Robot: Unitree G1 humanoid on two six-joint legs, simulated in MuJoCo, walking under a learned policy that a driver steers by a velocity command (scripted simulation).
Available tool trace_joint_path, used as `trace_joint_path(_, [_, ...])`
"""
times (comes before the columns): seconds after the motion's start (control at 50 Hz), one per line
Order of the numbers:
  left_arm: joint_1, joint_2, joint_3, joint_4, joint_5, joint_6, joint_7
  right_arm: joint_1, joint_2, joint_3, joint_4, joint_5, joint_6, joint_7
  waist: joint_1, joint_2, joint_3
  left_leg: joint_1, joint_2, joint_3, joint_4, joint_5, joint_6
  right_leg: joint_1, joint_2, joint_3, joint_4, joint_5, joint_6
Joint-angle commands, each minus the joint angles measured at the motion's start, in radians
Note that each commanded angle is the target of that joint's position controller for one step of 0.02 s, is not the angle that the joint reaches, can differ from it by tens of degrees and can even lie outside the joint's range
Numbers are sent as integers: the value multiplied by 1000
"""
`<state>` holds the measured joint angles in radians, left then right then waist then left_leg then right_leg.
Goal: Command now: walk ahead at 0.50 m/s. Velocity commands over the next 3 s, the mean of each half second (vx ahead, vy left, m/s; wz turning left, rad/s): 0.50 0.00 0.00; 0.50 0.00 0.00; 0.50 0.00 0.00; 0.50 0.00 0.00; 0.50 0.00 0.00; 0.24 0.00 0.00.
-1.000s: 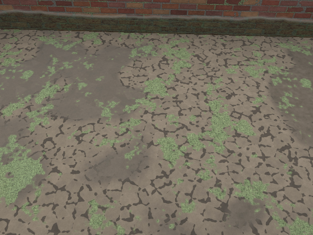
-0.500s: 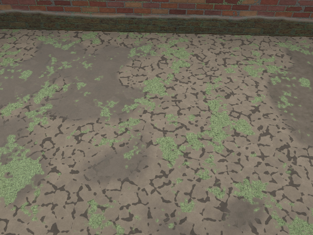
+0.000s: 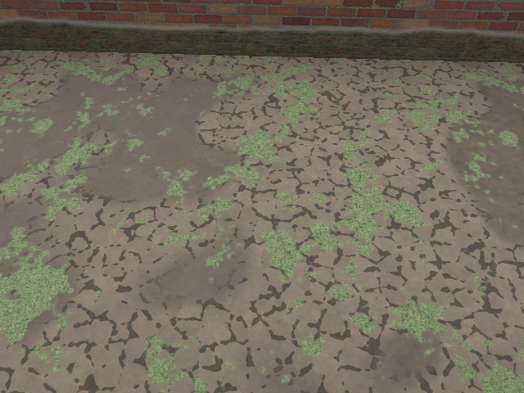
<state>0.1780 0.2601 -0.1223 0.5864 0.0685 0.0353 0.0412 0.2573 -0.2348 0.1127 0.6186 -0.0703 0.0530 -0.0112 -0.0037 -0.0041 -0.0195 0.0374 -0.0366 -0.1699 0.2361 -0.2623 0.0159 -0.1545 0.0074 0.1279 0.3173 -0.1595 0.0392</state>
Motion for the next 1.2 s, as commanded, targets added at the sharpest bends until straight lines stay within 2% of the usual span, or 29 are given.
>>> trace_joint_path(0.02, [-91, 76, 21, -105, 7, -13, 1, -27, -75, -21, -89, -11, -18, 3, -14, -5, -22, -181, 44, -20, -29, 352, -21, 169, -26, 49, 19, 328, -47])
trace_joint_path(0.04, [-39, 92, 31, -76, 4, -15, 4, -10, -109, -31, -62, 2, -15, -3, 9, 24, -58, -182, 38, -26, -41, 300, -20, 218, -21, 38, 21, 250, -41])
trace_joint_path(0.1, [-40, 102, 34, -71, -3, -18, 5, -20, -100, -29, -64, 6, -11, -7, 8, 18, -20, -197, 38, -27, -55, 267, -19, 197, -20, 37, 14, 210, -38])
trace_joint_path(0.12, [-93, 86, 23, -102, 0, -15, 1, -36, -71, -22, -92, -6, -15, 0, -15, -9, 12, -194, 41, -18, -37, 330, -21, 149, -23, 48, 13, 303, -44])
trace_joint_path(0.16, [-87, 74, 19, -106, 9, -12, 0, -19, -80, -23, -88, -12, -18, 4, -15, -1, -38, -177, 44, -18, -24, 369, -23, 183, -26, 50, 24, 346, -48])
trace_joint_path(0.18, [-38, 93, 30, -77, 4, -15, 4, -8, -112, -31, -63, 1, -16, -3, 9, 28, -70, -179, 38, -24, -38, 309, -21, 226, -20, 39, 24, 257, -40])
trace_joint_path(0.26, [-42, 102, 34, -70, -4, -17, 6, -20, -101, -30, -64, 7, -12, -7, 8, 17, -11, -198, 37, -24, -56, 262, -20, 189, -19, 39, 12, 211, -37])
trace_joint_path(0.28, [-93, 83, 23, -101, 1, -15, 1, -34, -71, -22, -91, -6, -15, -1, -16, -11, 16, -193, 41, -16, -37, 327, -21, 145, -22, 50, 12, 305, -44])
trace_joint_path(0.32, [-87, 73, 19, -105, 9, -12, 0, -16, -80, -24, -87, -12, -18, 4, -16, -1, -38, -175, 44, -16, -24, 367, -23, 181, -24, 51, 24, 347, -48])
trace_joint_path(0.34, [-39, 92, 30, -76, 4, -15, 4, -6, -112, -32, -62, 1, -15, -3, 8, 27, -70, -177, 38, -22, -38, 307, -21, 225, -19, 40, 24, 258, -41])
trace_joint_path(0.42, [-42, 101, 34, -70, -4, -17, 6, -18, -101, -30, -63, 7, -11, -7, 7, 17, -10, -196, 37, -22, -56, 261, -20, 187, -18, 40, 11, 213, -37])
trace_joint_path(0.44, [-94, 83, 23, -101, 1, -15, 2, -32, -71, -23, -90, -6, -15, -1, -16, -11, 16, -191, 41, -14, -37, 326, -22, 143, -21, 51, 12, 306, -44])
trace_joint_path(0.48, [-39, 89, 30, -73, 4, -16, 4, -3, -110, -32, -59, 1, -13, -4, 6, 21, -59, -175, 38, -21, -41, 299, -21, 214, -19, 42, 21, 256, -42])
trace_joint_path(0.54, [-91, 84, 23, -101, 0, -15, 2, -30, -71, -22, -90, -7, -15, 0, -16, -7, 4, -188, 43, -15, -37, 332, -22, 153, -21, 53, 14, 304, -44])
trace_joint_path(0.58, [-38, 91, 30, -73, 4, -14, 5, -4, -110, -31, -60, 2, -15, -4, 7, 24, -57, -176, 38, -20, -42, 299, -22, 214, -19, 43, 20, 255, -41])
trace_joint_path(0.64, [-40, 101, 33, -69, -4, -17, 6, -14, -101, -30, -62, 6, -11, -7, 7, 18, -20, -191, 39, -21, -56, 266, -21, 193, -17, 42, 12, 214, -38])
trace_joint_path(0.66, [-92, 84, 23, -100, 0, -15, 2, -29, -72, -23, -89, -6, -15, -1, -16, -9, 12, -189, 42, -13, -38, 328, -23, 146, -20, 54, 12, 307, -44])
trace_joint_path(0.7, [-38, 90, 30, -72, 4, -15, 4, -1, -110, -32, -59, 2, -14, -4, 6, 22, -58, -173, 38, -19, -42, 299, -22, 213, -18, 44, 20, 257, -41])
trace_joint_path(0.78, [-93, 84, 23, -100, -1, -15, 2, -28, -72, -23, -89, -6, -15, -1, -16, -9, 13, -187, 42, -12, -38, 329, -24, 144, -19, 55, 12, 309, -44])
trace_joint_path(0.82, [-86, 72, 19, -104, 8, -12, 1, -12, -81, -24, -85, -12, -18, 3, -16, 0, -37, -171, 44, -11, -25, 367, -25, 178, -22, 57, 23, 352, -48])
trace_joint_path(0.84, [-38, 91, 30, -75, 3, -14, 5, -1, -113, -32, -60, 1, -16, -3, 7, 28, -69, -173, 39, -18, -39, 307, -24, 222, -17, 45, 22, 262, -40])
trace_joint_path(0.94, [-43, 98, 34, -67, -4, -18, 6, -12, -101, -31, -60, 6, -10, -9, 5, 14, -8, -189, 37, -17, -56, 261, -22, 180, -15, 45, 9, 219, -38])
trace_joint_path(0.96, [-94, 80, 23, -98, 0, -15, 1, -25, -72, -24, -87, -6, -13, -2, -18, -12, 15, -183, 41, -9, -37, 326, -24, 140, -18, 56, 11, 312, -44])
trace_joint_path(1.0, [-88, 71, 19, -103, 7, -13, 0, -9, -81, -25, -83, -12, -17, 3, -17, -2, -38, -167, 44, -9, -25, 365, -26, 176, -21, 58, 23, 354, -49])
trace_joint_path(1.02, [-40, 90, 30, -74, 3, -15, 4, 1, -112, -33, -59, 1, -15, -3, 6, 26, -69, -170, 39, -16, -39, 305, -24, 219, -16, 47, 22, 264, -41])
trace_joint_path(1.12, [-42, 98, 34, -66, -4, -18, 6, -11, -102, -32, -59, 6, -10, -9, 5, 14, -8, -187, 37, -15, -56, 262, -23, 179, -14, 46, 10, 222, -38])
trace_joint_path(1.14, [-93, 80, 23, -97, 0, -15, 1, -23, -72, -24, -86, -6, -13, -2, -18, -12, 14, -181, 41, -8, -37, 326, -25, 139, -17, 58, 11, 315, -45])
trace_joint_path(1.18, [-87, 71, 19, -102, 7, -13, 0, -7, -81, -25, -82, -12, -17, 3, -18, -2, -39, -165, 44, -8, -24, 366, -27, 175, -20, 60, 23, 357, -49])
trace_joint_path(1.2, [-39, 90, 30, -73, 3, -15, 4, 3, -113, -33, -58, 1, -15, -4, 6, 26, -70, -168, 39, -14, -39, 306, -25, 218, -15, 49, 22, 266, -41])
